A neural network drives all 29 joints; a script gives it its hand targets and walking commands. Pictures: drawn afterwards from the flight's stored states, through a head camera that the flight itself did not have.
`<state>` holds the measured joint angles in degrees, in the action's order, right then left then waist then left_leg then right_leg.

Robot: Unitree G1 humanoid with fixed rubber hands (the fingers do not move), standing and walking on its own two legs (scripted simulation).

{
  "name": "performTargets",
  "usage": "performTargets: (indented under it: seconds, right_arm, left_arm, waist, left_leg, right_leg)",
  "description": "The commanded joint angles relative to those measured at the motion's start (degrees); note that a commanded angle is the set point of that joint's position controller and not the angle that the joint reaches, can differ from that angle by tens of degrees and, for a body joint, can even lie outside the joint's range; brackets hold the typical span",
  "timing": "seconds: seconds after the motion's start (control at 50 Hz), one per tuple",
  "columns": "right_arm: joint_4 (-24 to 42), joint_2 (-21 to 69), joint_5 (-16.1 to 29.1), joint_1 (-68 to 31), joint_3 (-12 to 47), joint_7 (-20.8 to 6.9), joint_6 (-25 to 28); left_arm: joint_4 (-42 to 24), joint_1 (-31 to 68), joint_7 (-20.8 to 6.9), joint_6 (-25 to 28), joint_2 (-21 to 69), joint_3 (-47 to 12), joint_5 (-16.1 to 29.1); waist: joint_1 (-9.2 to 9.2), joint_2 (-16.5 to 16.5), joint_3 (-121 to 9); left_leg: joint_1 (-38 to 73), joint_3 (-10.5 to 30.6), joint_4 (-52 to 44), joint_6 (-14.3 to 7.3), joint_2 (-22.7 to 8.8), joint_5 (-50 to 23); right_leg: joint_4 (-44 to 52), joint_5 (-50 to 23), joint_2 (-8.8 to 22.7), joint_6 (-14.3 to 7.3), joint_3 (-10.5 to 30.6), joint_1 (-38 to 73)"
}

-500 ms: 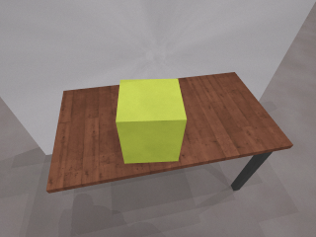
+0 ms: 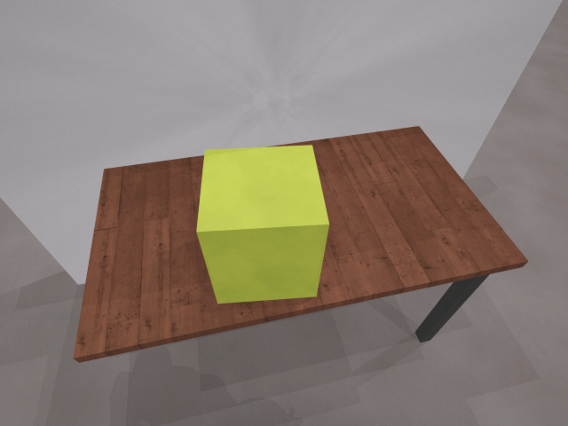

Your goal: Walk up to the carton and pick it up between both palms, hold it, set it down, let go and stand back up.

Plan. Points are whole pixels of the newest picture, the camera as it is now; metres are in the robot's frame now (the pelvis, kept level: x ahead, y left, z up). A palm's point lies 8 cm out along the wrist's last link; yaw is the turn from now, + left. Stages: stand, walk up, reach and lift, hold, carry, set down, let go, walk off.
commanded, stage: stand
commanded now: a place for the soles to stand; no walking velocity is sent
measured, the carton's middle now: (263, 226) +0.48 +0.06 -0.08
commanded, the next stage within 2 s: reach and lift in 0.80 s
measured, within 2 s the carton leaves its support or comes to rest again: neither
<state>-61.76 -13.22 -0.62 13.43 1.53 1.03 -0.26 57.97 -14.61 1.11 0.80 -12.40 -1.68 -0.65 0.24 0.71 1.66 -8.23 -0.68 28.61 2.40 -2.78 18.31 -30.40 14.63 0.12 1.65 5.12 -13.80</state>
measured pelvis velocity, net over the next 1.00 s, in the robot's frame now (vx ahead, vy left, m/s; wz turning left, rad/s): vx -0.03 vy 0.00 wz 0.01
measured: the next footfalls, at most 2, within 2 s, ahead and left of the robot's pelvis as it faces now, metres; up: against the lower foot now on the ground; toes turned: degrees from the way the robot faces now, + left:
none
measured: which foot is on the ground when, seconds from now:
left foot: down 0.00-1.00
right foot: down 0.00-1.00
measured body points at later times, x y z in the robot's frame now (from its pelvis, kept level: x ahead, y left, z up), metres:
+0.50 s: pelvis -0.01 +0.01 +0.00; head +0.00 +0.00 +0.45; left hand +0.01 +0.26 -0.15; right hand -0.01 -0.24 -0.16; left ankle -0.03 +0.15 -0.73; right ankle +0.02 -0.14 -0.73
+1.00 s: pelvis -0.03 +0.00 -0.03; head +0.03 +0.00 +0.41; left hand +0.13 +0.27 -0.15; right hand +0.10 -0.25 -0.17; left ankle -0.03 +0.15 -0.73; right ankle +0.02 -0.14 -0.73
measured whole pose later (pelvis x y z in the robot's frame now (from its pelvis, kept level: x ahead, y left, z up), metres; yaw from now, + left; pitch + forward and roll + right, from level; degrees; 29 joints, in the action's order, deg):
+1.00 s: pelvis -0.03 +0.00 -0.03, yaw +1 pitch -2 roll +0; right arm -53.6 -13.0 -4.7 -0.3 -6.0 -4.2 -7.2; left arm 42.3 3.8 0.2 -28.6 -15.7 2.5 -2.3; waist 0.2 0.5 10.5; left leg -19.6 0.5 46.0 2.8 -2.8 24.1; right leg -45.7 19.5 0.8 2.1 3.1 -24.1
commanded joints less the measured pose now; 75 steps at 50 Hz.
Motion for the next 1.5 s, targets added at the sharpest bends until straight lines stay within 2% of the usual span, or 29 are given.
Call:
performTargets:
  seconds: [0.0, 0.06, 0.16, 0.22, 0.24, 0.28, 0.3, 0.34, 0.38, 0.46, 0.48, 0.5, 0.58, 0.64, 0.74, 0.78, 0.8, 0.82, 0.86, 0.88, 0.94, 1.02, 1.04, 1.14, 1.26, 1.32, 1.36, 1.42, 1.48]
  right_arm:
    - [2.21, -7.63, -0.05, 2.68, -0.9, 0.29, 0.41]
    - [1.49, -6.98, 0.56, 2.77, -0.94, 0.09, 0.44]
    - [2.01, -8.74, 0.32, 2.73, -1.16, 0.22, 0.65]
    - [2.58, -9.05, 0.14, 1.77, -1.15, 0.12, 0.44]
    - [2.74, -8.81, 0.22, 2.3, -1.07, 0.11, 0.38]
    - [2.94, -8.92, 0.13, 2.47, -1.52, 0.16, 0.52]
    - [3.12, -8.99, 0.43, 3.63, -1.13, 0.21, 0.53]
    - [2.86, -9.11, 0.38, 2.08, -1.19, 0.09, 0.33]
    - [2.84, -8.25, 0.29, 2.64, -0.91, 0.05, 0.16]
    - [1.68, -8.67, 0.5, 4.05, -1.24, 0.11, 0.24]
    - [1.69, -8.13, 0.18, 2.82, -0.94, 0.05, 0.23]
    - [1.87, -6.87, 0.46, 4.61, -0.55, 0.04, 0.31]
    - [0.84, -8.75, 0.29, 5.84, -0.96, 0.1, 0.63]
    - [1.52, -8.71, 0.2, 3.7, -1.08, 0.09, 0.67]
    - [1.19, -8.47, 0.13, 3.75, -0.88, 0.3, 0.14]
    - [1.21, -8.12, -0.02, 3.71, -0.76, 0.23, 0.17]
    - [16.22, -6.75, -7.93, -39.48, -8.58, -2.95, 3.36]
    - [13.09, -8.69, -9.71, -29.83, -10.23, -4.81, 1.47]
    - [14.93, -9.38, -7.02, -29.6, -9.99, -5.74, -2.14]
    - [16.37, -8.5, -5.47, -25.59, -9.8, -5.94, -4.5]
    - [17.75, -9.35, 0.05, -13.99, -8.57, -4.66, -9.11]
    - [18.61, -13.08, 6.85, -5.57, -3.73, -2.4, -12.82]
    - [20.54, -13.41, 7.22, -4.64, -3.0, -2.01, -13.27]
    - [25.95, -9.02, 5.35, -9.24, -1.77, -1.03, -10.03]
    - [30.63, -0.78, 1.66, -17.79, -3.16, -1.76, -2.46]
    - [31.45, 0.94, -0.75, -16.46, -4.52, -0.67, 1.85]
    - [30.85, 0.46, -0.04, -13.28, -5.16, 0.12, 3.71]
    - [28.95, -2.79, 2.03, -8.23, -4.63, 1.0, 6.95]
    - [26.98, -5.08, 2.99, -6.02, -3.32, 1.17, 9.39]
  left_arm:
    - [-1.07, -2.92, 0.48, 0.33, -9.11, 1.63, 0.2]
    - [-1.23, -1.78, 0.51, 0.33, -8.96, 1.76, 0.22]
    - [-1.28, -1.6, 0.59, 0.2, -8.65, 1.19, -0.01]
    - [-0.49, -2.7, 0.44, 0.25, -8.42, 0.72, 0.29]
    - [-0.55, -1.64, 0.52, 0.3, -9.0, 0.95, 0.44]
    - [-0.26, -1.32, 0.53, 0.28, -8.56, 0.78, 0.51]
    - [0.16, -0.78, 0.58, 0.02, -8.65, 0.64, 0.41]
    - [0.17, -1.7, 0.55, 0.06, -8.44, 0.53, 0.42]
    - [0.44, -1.11, 0.62, -0.11, -9.57, 0.54, 0.48]
    - [0.38, -1.44, 0.48, -0.05, -9.86, 0.64, 0.25]
    - [0.23, -2.11, 0.54, 0.17, -9.97, 0.8, 0.45]
    - [0.93, -1.77, 0.53, 0.25, -10.74, 0.78, 0.72]
    - [0.66, -3.05, 0.32, 0.26, -9.49, 0.39, 0.33]
    - [0.82, -3.76, 0.6, 0.44, -9.57, 0.59, 0.43]
    - [0.83, -2.97, 0.67, 0.07, -9.7, 0.55, 0.37]
    - [1.31, -4.02, 0.68, 0.35, -8.9, 0.48, 0.52]
    - [-15.99, 39.93, -0.68, -10.12, -14.48, 4.43, 1.88]
    - [-14.6, 32.8, 0.43, -17.41, -14.08, 4.44, 0.35]
    - [-20.45, 31.15, 0.64, -26.13, -13.83, 5.99, -1.95]
    - [-23.78, 29.76, 0.02, -29.4, -13.66, 6.91, -1.99]
    - [-30.71, 21.78, -2.2, -37.26, -9.54, 7.44, -3.72]
    - [-32.5, 6.76, -5.72, -41.5, -6.07, 7.05, -5.69]
    - [-34.87, 5.29, -6.67, -41.66, -5.89, 6.86, -5.56]
    - [-39.22, 7.37, -7.81, -36.92, -8.71, 10.64, -9.45]
    - [-37.22, 23.8, -4.96, -23.8, -10.79, 10.5, -6.64]
    - [-35.96, 26.35, -3.64, -19.94, -10.33, 9.52, -4.7]
    - [-36.96, 24.49, -3.12, -18.63, -10.12, 9.92, -3.2]
    - [-39.51, 17.23, -3.01, -17.33, -9.2, 9.15, -1.94]
    - [-39.75, 9.31, -3.17, -17.11, -6.5, 8.98, -0.52]
  waist:
    - [-0.32, -2.73, 0.81]
    - [0.25, -4.17, 3.28]
    - [-0.37, -1.88, 3.24]
    - [-0.42, -3.8, 2.6]
    - [-0.3, -0.03, 2.93]
    - [-0.1, -0.37, 1.7]
    - [0.03, 2.27, 2.8]
    - [-0.06, -0.04, 2.11]
    - [0.27, 2.02, 3.08]
    - [0.23, 0.42, 3.41]
    - [-0.18, -0.86, 5.3]
    - [0.56, 3.57, 3.25]
    - [0.57, -1.87, 1.28]
    - [-0.67, 0.22, 0.1]
    - [-0.26, -1.01, 2.6]
    - [-0.7, -1.93, 2.5]
    - [1.36, 1.37, -2.16]
    - [0.3, -0.53, 7.12]
    - [-1.08, 0.75, 4.26]
    - [-1.65, 0.07, -2.06]
    - [2.09, -5.24, -12.66]
    - [3.11, -3.74, -16.46]
    - [4.25, -1.58, -14.85]
    - [2.33, 3.22, 0.19]
    - [-0.49, 0.59, 0.26]
    - [1.35, -0.84, -7.13]
    - [1.76, -3.58, -17.22]
    - [2.48, -3.62, -27.91]
    - [2.37, -2.52, -25.03]
  left_leg:
    - [-0.59, 2.25, -5.88, -4.29, -3.03, -12.99]
    - [-2.4, 2.5, -6.37, -4.39, -2.95, -9.07]
    - [-4.61, 3.5, -7.97, -4.64, -4.04, -9.72]
    - [-2.46, 2.84, -7.83, -5.28, -3.49, -6.7]
    - [-3.04, 2.7, -7.74, -4.9, -3.89, -7.38]
    - [-2.31, 2.07, -7.78, -4.38, -3.06, -6.75]
    - [-3.32, 3.03, -8.38, -4.85, -3.49, -5.82]
    - [-3.19, 2.84, -8.53, -4.87, -3.4, -3.63]
    - [-3.35, 3.03, -9.18, -4.66, -3.01, 0.05]
    - [-3.94, 2.24, -8.84, -4.57, -2.35, 1.43]
    - [-4.08, 1.75, -8.28, -4.96, -1.99, 0.11]
    - [-2.62, 2.04, -8.63, -4.77, -2.41, -0.53]
    - [-1.09, 1.44, -8.77, -4.72, -2.81, -4.25]
    - [-0.4, 1.18, -7.29, -4.32, -3.28, -7.45]
    - [-1.97, 0.37, -7.3, -4.27, -3.0, -3.65]
    - [-0.29, 0.41, -6.99, -4.18, -3.03, -6.08]
    - [-19.61, -2.34, 1.19, -1.22, -0.2, 3.33]
    - [-26.14, -5.52, 2.53, -0.8, 0.24, 12.15]
    - [-26.85, -7.52, 3.64, -0.28, 0.33, 12.85]
    - [-23.39, -8.39, 5.92, 0.07, 0.22, 10.33]
    - [-12.82, -6.98, 10.3, 2.67, -0.02, -3.62]
    - [-1.67, -4.95, 10.72, 3.76, 1.12, -20.37]
    - [-0.19, -4.03, 9.9, 3.49, 1.56, -21.7]
    - [-6.29, -4.29, 5.54, 1.69, 3.35, -14.01]
    - [-11.1, -7.36, 6.77, -0.99, 3.2, -2.65]
    - [-11.16, -7.18, 8.86, -1.24, 2.93, -1.52]
    - [-10.47, -6.58, 9.77, -1.06, 2.61, -8.98]
    - [-2.51, -5.6, 9.78, 0.67, 2.92, -20.22]
    - [1.24, -4.72, 6.79, 1.95, 3.51, -27.15]
  right_leg:
    - [4.31, -14.62, 3.95, -4.32, 3.77, -0.08]
    - [4.88, -12.07, 3.78, -4.38, 3.89, -0.98]
    - [3.17, -12.09, 3.02, -3.48, 2.44, 0.84]
    - [5.01, -10.34, 3.09, -3.8, 3.77, -0.69]
    - [4.73, -11.15, 3.26, -3.86, 3.5, 0.26]
    - [3.87, -12.01, 3.5, -3.0, 3.44, 0.31]
    - [4.15, -10.47, 3.06, -3.06, 3.25, -0.01]
    - [5.05, -9.09, 3.05, -2.7, 3.54, 0.41]
    - [6.59, -2.77, 2.87, -2.83, 3.75, -1.33]
    - [8.0, 0.2, 2.96, -3.18, 5.5, -1.88]
    - [8.44, -1.39, 2.92, -3.08, 6.01, -3.18]
    - [7.84, -1.82, 3.09, -3.16, 5.86, -2.43]
    - [6.91, -4.69, 3.2, -3.06, 5.22, -1.45]
    - [5.26, -11.26, 2.94, -3.24, 4.29, 0.2]
    - [6.47, -6.58, 3.45, -3.47, 5.04, -2.22]
    - [5.78, -11.39, 2.84, -3.31, 4.81, -2.54]
    - [-5.34, 6.14, -0.43, -2.2, -7.78, -6.16]
    - [-8.73, 12.62, -0.25, -2.71, -10.14, -3.04]
    - [-8.31, 11.15, 0.3, -3.64, -9.91, 2.32]
    - [-8.92, 7.57, 0.73, -3.46, -8.62, 2.42]
    - [-12.01, -5.79, -0.89, -3.94, -10.28, 0.5]
    - [-9.39, -20.01, -2.75, -3.06, -11.72, 1.96]
    - [-8.46, -20.82, -3.02, -2.67, -12.24, 1.55]
    - [-0.97, -17.11, -1.8, -0.99, -10.52, -0.79]
    - [-0.95, -4.4, 0.56, -0.38, -8.06, -5.66]
    - [-3.28, -5.04, 1.83, -0.5, -7.31, -6.13]
    - [-6.8, -13.98, 0.97, -0.52, -7.59, -0.83]
    - [-8.31, -23.79, -1.42, -0.21, -10.14, 4.56]
    - [-4.44, -26.91, -2.59, -1.02, -11.19, 5.12]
